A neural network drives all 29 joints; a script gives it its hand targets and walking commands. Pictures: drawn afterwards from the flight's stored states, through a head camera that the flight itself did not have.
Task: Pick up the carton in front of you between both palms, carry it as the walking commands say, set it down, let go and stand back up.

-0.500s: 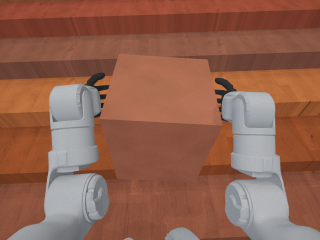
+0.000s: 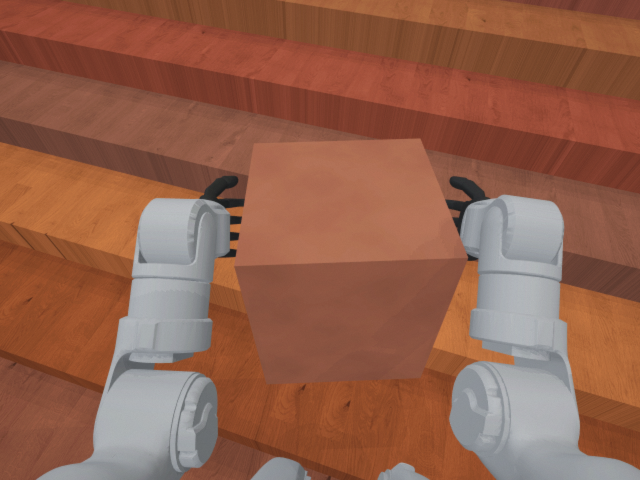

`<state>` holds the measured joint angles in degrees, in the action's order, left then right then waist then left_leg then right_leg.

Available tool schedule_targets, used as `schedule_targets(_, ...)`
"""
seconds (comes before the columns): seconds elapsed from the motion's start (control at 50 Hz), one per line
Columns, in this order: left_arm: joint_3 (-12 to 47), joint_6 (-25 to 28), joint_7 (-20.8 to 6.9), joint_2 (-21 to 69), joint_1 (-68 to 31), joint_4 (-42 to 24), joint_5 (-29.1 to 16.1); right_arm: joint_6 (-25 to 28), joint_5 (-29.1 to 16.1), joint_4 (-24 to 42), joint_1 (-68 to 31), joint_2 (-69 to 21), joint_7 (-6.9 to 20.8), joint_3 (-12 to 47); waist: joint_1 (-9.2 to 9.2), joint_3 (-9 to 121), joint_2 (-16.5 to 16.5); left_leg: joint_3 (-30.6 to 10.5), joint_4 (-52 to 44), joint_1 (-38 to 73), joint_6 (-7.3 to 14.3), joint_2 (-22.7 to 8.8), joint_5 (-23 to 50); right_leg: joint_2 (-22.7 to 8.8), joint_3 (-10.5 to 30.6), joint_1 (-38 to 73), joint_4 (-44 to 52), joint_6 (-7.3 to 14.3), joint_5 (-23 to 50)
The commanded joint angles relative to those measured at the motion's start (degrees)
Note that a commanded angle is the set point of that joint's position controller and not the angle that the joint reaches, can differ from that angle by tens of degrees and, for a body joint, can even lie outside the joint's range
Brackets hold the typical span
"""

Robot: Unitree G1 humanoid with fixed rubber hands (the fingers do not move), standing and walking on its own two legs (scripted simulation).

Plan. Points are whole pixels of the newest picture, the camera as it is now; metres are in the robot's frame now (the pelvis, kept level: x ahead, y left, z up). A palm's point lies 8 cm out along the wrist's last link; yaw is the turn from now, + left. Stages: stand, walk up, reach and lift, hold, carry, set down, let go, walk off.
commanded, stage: carry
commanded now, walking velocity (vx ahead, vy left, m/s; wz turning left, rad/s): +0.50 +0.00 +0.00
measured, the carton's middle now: (340, 265) +0.38 +0.05 +0.05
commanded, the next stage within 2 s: none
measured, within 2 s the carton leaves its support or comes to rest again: neither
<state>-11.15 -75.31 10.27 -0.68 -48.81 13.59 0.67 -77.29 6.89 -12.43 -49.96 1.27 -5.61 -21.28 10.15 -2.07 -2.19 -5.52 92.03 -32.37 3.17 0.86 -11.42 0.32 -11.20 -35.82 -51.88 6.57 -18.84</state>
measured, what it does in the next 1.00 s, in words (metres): climbs: left foot 0.13 m higher, then right foot 0.13 m higher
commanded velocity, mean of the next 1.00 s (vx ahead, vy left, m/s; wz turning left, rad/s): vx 0.50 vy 0.00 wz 0.00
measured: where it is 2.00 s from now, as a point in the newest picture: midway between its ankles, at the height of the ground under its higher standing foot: (368, 141)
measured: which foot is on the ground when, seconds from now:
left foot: up 0.00-0.38, down 0.40-0.96, up 0.98-1.00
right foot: down 0.00-0.42, up 0.44-0.90, down 0.92-1.00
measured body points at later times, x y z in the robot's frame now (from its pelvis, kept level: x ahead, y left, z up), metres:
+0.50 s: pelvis +0.31 +0.07 +0.12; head +0.34 +0.06 +0.57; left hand +0.72 +0.18 +0.26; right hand +0.67 -0.12 +0.26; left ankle +0.44 +0.16 -0.55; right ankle +0.14 -0.05 -0.45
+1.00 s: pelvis +0.59 +0.00 +0.23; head +0.59 +0.01 +0.68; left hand +0.96 +0.19 +0.39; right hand +0.99 -0.12 +0.39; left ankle +0.43 +0.14 -0.45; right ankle +0.71 -0.09 -0.42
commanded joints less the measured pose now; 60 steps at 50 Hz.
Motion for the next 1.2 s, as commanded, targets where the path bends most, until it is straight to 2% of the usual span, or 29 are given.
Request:
schedule_targets(0.0, 32.83, 2.87, -17.07, 72.67, -60.83, -19.08, -33.67, 2.64, -18.96, 10.52, -45.21, -56.01, 8.86, 28.93, -6.94, 34.69, 5.62, -1.05, 10.22, -17.63, 2.7, -1.92, -3.15, -14.91, 34.93, 38.5, 24.22, 7.91, 6.62)
schedule_targets(0.08, 32.22, 1.49, -16.28, 68.86, -52.97, -18.96, -29.99, 2.47, -19.78, 12.65, -41.19, -55.42, 8.32, 33.61, -4.8, 33.47, 2.48, 4.89, -3.57, -23.63, 2.7, -4.05, -8.61, -16.48, 28.18, 44.36, 25.85, 8.62, 17.87)
schedule_targets(0.14, 31.12, -0.05, -15.94, 63.38, -46.72, -16.4, -26.52, 1.12, -20.54, 12.02, -39.35, -54.9, 8.11, 36.29, -1.69, 33.12, 9.26, 6.43, 17.06, -44.16, 3.33, -5.01, -15.37, -21.22, 31.97, 58.42, 28.15, 12.71, 24.53)
schedule_targets(0.18, 30.04, -0.97, -16.26, 60.49, -44.67, -13.92, -24.78, 0.27, -21.07, 10.29, -39.49, -54.87, 8.41, 37.86, -0.24, 28.41, 7.21, 3.88, 27.0, -58.68, 3.74, -5.55, -24.46, -23.04, 32.78, 65.05, 29.84, 11.88, 20.87)
schedule_targets(0.24, 28.53, -2.19, -17.27, 58.12, -46.37, -11.97, -24.2, -0.58, -22.27, 8.05, -42.12, -54.24, 8.56, 38.14, -4.66, 19.3, 7.32, 9.21, 10.48, -51.39, 2.69, -8.03, -20.12, -16.35, 21.76, 50.39, 38.52, 5.41, 8.4)
schedule_targets(0.28, 27.35, -3.05, -17.79, 58.07, -46.85, -9.92, -24.36, -0.97, -23.49, 6.64, -44.13, -54.79, 8.31, 38.01, -7.52, 17.91, 10.96, 14.47, -11.75, -27.2, 2.19, -7.79, -13.81, -11.8, 10.63, 33.25, 48.13, 4.63, 15.51)
schedule_targets(0.3, 26.13, -3.4, -17.89, 57.86, -47.06, -8.55, -23.73, -1.2, -24.35, 5.98, -44.89, -55.94, 8.22, 38.16, -8.63, 20.16, 13.96, 18.42, -19.3, -12.53, 3.05, -5.1, -6.99, -9.32, 3.52, 26.12, 47.26, 4.23, 33.19)
schedule_targets(0.34, 23.62, -3.93, -17.88, 57.51, -44.74, -4.92, -22.22, -1.36, -26.16, 2.94, -43.68, -59.03, 8.36, 37.6, -14.05, 28.47, 19.92, 23.24, -26.01, 2.09, 5.06, 1.62, 0.88, -10.67, -0.03, 31.76, 33.54, 3.24, 83.47)
schedule_targets(0.36, 22.7, -3.89, -17.84, 57.83, -44.65, -3.97, -21.0, -1.09, -27.04, 2.75, -43.6, -60.55, 8.69, 37.39, -18.4, 33.21, 19.92, 23.7, -32.91, 8.49, 4.66, 3.6, 0.97, -11.57, -0.63, 36.16, 21.39, 1.52, 90.93)
schedule_targets(0.38, 21.69, -3.69, -17.8, 57.86, -43.78, -3.03, -20.01, -0.7, -27.98, 2.83, -43.53, -62.32, 9.17, 37.79, -22.86, 37.12, 15.75, 21.8, -50.76, 20.52, 2.83, 5.54, 6.27, -9.59, -2.04, 36.14, 4.62, -1.13, 85.64)
schedule_targets(0.4, 20.63, -3.3, -17.69, 58.38, -42.65, -2.89, -18.53, 0.04, -29.23, 3.54, -45.84, -63.83, 9.89, 37.88, -21.58, 38.32, 4.96, 7.49, -59.32, 34.84, 4.59, 0.16, 19.44, -4.1, 4.65, 24.15, -11.13, -3.92, 50.05)
schedule_targets(0.42, 19.08, -2.74, -17.4, 59.07, -39.95, -1.11, -16.59, 1.17, -31.15, 3.45, -46.11, -65.8, 10.81, 38.19, -17.11, 46.84, -17.11, -29.29, -65.04, 48.14, 17.19, -19.49, 35.69, 7.01, 11.03, 1.44, -42.58, -8.11, 2.86)
schedule_targets(0.44, 17.78, -2.11, -16.57, 56.38, -39.87, -0.95, -14.01, 1.56, -33.81, 4.6, -47.25, -68.73, 11.71, 38.65, -18.04, 50.71, -8.84, -30.5, -62.9, 45.6, 17.99, -17.64, 28.88, 5.39, 22.5, 1.29, -53.16, -4.79, 4.49)
schedule_targets(0.48, 18.08, -1.19, -15.72, 58.17, -43.96, -4.75, -13.65, 3.09, -36.75, 12.42, -56.31, -71.65, 12.97, 40.4, -14.8, 39.64, -2.21, -24.28, -62.08, 37.97, 13.57, -16.32, 13.45, 1.66, 19.12, -8.32, -52.43, -2.2, 5.29)
schedule_targets(0.54, 20.25, -0.52, -14.3, 57.52, -46.75, -9.99, -14.49, 3.59, -38.01, 16.05, -57.92, -72.66, 13.15, 41.02, -13.95, 34.2, -1.08, -18.13, -66.61, 33.16, 11.05, -15.98, -5.93, -1.62, 16.47, -13.32, -49.59, 0.27, 4.45)
schedule_targets(0.6, 22.9, -0.38, -13.48, 57.33, -43.82, -11.39, -14.95, 2.9, -35.61, 15.78, -52.75, -69.99, 12.34, 40.94, -13.84, 33.57, 0.98, -15.02, -68.41, 36.9, 12.48, -17.62, 0.84, -3.1, 13.94, -18.31, -43.92, -0.21, -1.12)
schedule_targets(0.64, 25.12, -0.9, -13.41, 57.01, -42.39, -11.66, -15.58, 2.26, -33.69, 14.98, -49.54, -66.27, 11.84, 40.49, -15.44, 33.41, -2.47, -13.23, -69.34, 42.15, 14.49, -19.58, 8.35, -3.0, 10.05, -27.87, -53.49, 0.31, -3.1)
schedule_targets(0.68, 26.56, -1.74, -13.67, 56.98, -42.33, -10.6, -16.41, 1.31, -31.67, 12.56, -46.33, -63.16, 11.54, 39.56, -17.81, 31.63, -3.87, -16.47, -70.48, 51.46, 15.51, -22.94, 6.36, -4.2, 13.21, -44.39, -67.45, 1.17, -11.43)
schedule_targets(0.76, 27.72, -2.87, -13.84, 56.3, -44.2, -7.6, -18.19, -0.08, -30.1, 10.0, -46.56, -59.49, 12.24, 37.61, -15.11, 22.15, -0.54, -6.21, -77.39, 42.18, 8.72, -16.57, -9.94, -6.71, 7.88, -46.1, -56.34, -0.29, -8.66)
schedule_targets(0.8, 27.35, -3.21, -13.74, 57.12, -45.6, -6.11, -19.25, -0.89, -29.58, 8.03, -46.0, -58.62, 12.7, 36.12, -12.56, 21.27, -5.96, 0.96, -84.73, 31.44, 8.68, -13.19, -3.31, -7.53, 3.89, -30.88, -42.97, -1.15, -4.65)
schedule_targets(0.84, 27.27, -3.26, -13.72, 58.39, -46.14, -3.91, -20.66, -1.25, -28.38, 4.77, -45.71, -57.89, 13.11, 33.79, -10.47, 21.26, -11.88, 14.07, -87.1, 21.04, 7.4, -9.72, 17.33, -6.26, 0.09, -10.57, -25.14, -0.05, 0.89)
schedule_targets(0.9, 25.32, -2.93, -13.94, 62.0, -43.44, 0.89, -21.48, -1.46, -25.21, -1.45, -40.78, -57.82, 13.1, 30.49, -3.52, 31.43, -16.57, 17.42, -66.37, 31.56, 5.14, -12.62, 79.98, 2.74, -6.83, 5.97, -10.28, 1.08, 3.65)
schedule_targets(0.92, 25.29, -2.32, -14.3, 63.34, -43.68, 0.67, -22.06, -1.03, -24.73, -1.92, -41.24, -58.17, 13.01, 30.01, 0.44, 35.15, -12.37, 19.01, -51.05, 33.89, 2.96, -10.63, 79.89, 5.63, -6.91, 14.98, 4.58, 0.59, 6.05)
schedule_targets(0.94, 25.57, -1.61, -14.95, 64.77, -45.49, 0.08, -23.18, -0.51, -23.98, -1.74, -42.38, -58.14, 12.75, 29.3, 1.72, 39.04, -5.96, 14.22, -35.67, 25.05, 0.27, -7.73, 63.06, 3.38, 5.15, 28.1, 13.28, 1.73, 9.28)
schedule_targets(0.96, 25.49, -0.57, -15.5, 64.8, -45.59, -1.4, -24.67, 0.23, -22.66, -1.92, -39.79, -59.68, 12.44, 29.36, -2.88, 39.72, 17.04, 10.73, -11.84, -2.04, -4.25, 2.65, 3.01, -15.86, 43.73, 43.46, 25.49, 9.82, 34.28)
schedule_targets(0.98, 25.91, 0.16, -16.2, 68.34, -48.62, -3.26, -26.6, 0.82, -21.47, -0.95, -41.38, -57.74, 11.78, 27.84, -3.85, 46.14, 16.15, -2.78, 7.36, -3.56, -2.53, 4.45, -2.73, -18.21, 51.38, 46.9, 24.03, 13.32, 46.49)
schedule_targets(1.02, 28.32, 1.63, -17.04, 69.9, -55.71, -11.43, -29.19, 1.56, -21.19, 4.21, -44.37, -59.9, 10.74, 28.94, -5.04, 40.25, 8.58, -2.22, 12.39, -12.92, 0.83, 2.29, -2.7, -15.29, 41.47, 43.62, 19.6, 11.02, 30.69)
schedule_targets(1.08, 29.99, 1.88, -17.36, 70.97, -57.04, -17.1, -31.18, 1.73, -22.56, 10.89, -47.35, -59.74, 8.92, 32.1, -5.25, 34.78, 7.93, -0.3, 8.16, -19.26, 3.58, -0.54, -2.48, -14.12, 35.19, 41.27, 22.74, 6.19, 6.54)
schedule_targets(1.18, 30.09, 0.21, -16.38, 65.34, -48.38, -18.23, -27.12, 1.37, -22.04, 13.04, -40.57, -57.52, 7.47, 36.54, -5.29, 33.89, 4.77, 6.42, -4.15, -26.4, 1.96, -3.64, -6.72, -16.18, 27.52, 46.48, 26.77, 8.31, 18.91)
